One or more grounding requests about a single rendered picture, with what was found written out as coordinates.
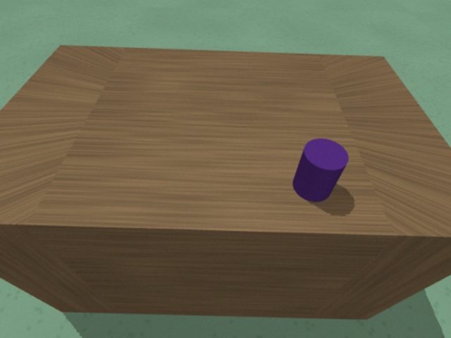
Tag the can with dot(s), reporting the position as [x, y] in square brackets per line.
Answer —
[321, 164]

